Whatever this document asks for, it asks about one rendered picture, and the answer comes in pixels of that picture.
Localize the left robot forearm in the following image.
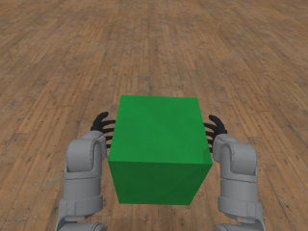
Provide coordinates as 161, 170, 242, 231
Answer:
54, 130, 108, 231

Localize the carton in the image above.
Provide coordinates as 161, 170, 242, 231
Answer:
108, 95, 213, 205

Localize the left robot hand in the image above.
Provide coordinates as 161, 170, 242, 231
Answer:
90, 112, 116, 149

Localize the right robot forearm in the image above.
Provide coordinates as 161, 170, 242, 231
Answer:
212, 134, 267, 231

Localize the right robot hand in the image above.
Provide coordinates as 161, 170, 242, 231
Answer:
203, 115, 227, 153

